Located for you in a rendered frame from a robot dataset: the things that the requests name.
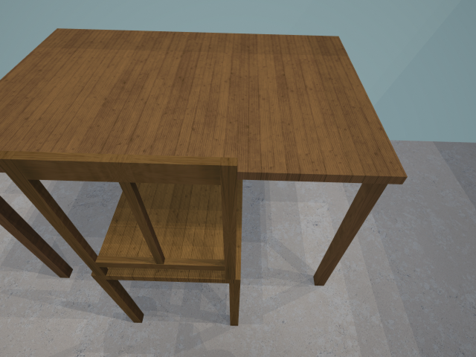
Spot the table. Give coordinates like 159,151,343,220
0,28,407,286

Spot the chair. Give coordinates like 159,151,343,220
0,151,242,326

